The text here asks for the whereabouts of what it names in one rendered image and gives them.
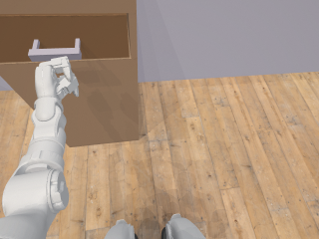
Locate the robot left forearm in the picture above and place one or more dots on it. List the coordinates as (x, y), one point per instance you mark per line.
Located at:
(48, 141)

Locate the handle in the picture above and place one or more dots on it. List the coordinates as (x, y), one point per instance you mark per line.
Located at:
(45, 55)

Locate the cabinet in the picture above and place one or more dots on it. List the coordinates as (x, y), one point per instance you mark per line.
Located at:
(107, 108)

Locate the drawer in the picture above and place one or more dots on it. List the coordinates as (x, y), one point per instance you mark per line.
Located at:
(102, 35)

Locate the left robot shin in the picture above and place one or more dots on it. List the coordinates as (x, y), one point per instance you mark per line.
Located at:
(122, 221)

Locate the robot left hand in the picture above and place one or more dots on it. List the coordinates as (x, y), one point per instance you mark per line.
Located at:
(47, 84)

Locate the left robot thigh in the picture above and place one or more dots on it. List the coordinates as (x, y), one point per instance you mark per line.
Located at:
(121, 231)

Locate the left robot upper arm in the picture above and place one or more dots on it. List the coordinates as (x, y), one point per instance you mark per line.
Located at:
(31, 203)

